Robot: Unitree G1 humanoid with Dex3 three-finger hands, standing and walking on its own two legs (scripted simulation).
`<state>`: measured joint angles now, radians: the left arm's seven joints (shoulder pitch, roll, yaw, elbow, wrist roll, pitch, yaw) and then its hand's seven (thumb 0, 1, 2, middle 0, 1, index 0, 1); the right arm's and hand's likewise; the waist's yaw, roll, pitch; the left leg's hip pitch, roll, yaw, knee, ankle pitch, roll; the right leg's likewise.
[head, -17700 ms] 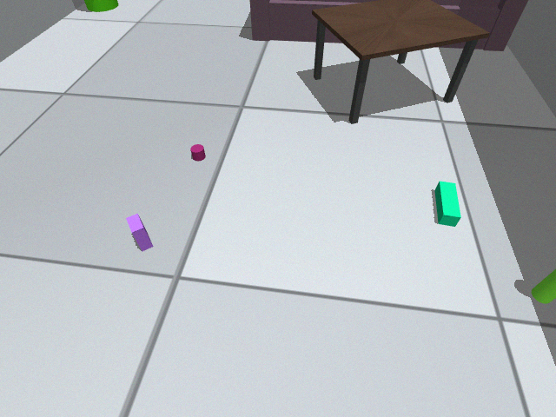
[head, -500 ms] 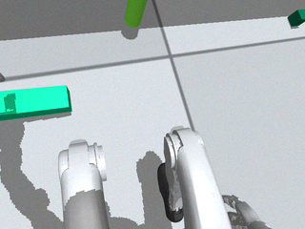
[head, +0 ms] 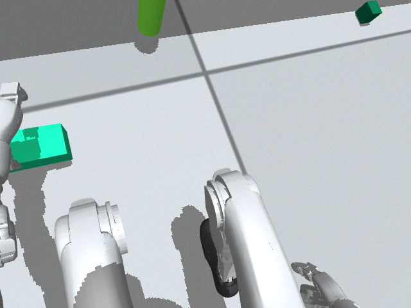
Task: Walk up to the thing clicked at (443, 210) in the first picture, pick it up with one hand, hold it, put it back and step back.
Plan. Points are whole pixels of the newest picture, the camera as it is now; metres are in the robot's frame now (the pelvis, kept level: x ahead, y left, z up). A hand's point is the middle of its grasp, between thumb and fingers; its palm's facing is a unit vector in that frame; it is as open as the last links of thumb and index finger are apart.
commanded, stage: approach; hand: left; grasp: from above
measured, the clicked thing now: (13, 152) +0.46 +0.33 -0.29
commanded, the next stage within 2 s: rest palm in 0.90 s
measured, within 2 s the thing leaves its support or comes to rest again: neither
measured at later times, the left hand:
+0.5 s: hand out of the picture +0.43 +0.34 -0.18, palm faces -0.43 -0.09 -0.90, open 14.1 cm
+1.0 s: hand out of the picture +0.44 +0.34 -0.18, palm faces -0.44 -0.08 -0.89, open 13.5 cm
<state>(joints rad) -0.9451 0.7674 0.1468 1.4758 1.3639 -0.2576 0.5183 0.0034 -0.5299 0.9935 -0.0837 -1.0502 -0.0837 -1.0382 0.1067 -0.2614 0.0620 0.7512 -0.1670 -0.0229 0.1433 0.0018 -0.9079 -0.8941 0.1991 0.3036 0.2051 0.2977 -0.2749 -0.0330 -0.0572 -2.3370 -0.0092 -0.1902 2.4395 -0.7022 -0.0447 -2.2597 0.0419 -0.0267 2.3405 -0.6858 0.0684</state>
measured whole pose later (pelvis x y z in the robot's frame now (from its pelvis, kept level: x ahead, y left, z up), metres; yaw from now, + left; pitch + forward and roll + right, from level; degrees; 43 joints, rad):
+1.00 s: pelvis +0.00 +0.01 +0.00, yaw -1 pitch +33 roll -11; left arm -0.90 0.87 0.16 1.40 1.32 -0.34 0.39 0.00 -0.49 1.08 -0.11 -1.12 -0.11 -1.11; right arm 0.16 -0.27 0.10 0.73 -0.16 -0.01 0.16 0.00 -0.91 -0.89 0.20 0.30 0.21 0.30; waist -0.25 -0.03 -0.01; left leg -2.35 -0.03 -0.19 2.45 -0.69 -0.03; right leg -2.24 0.03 -0.04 2.34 -0.69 0.07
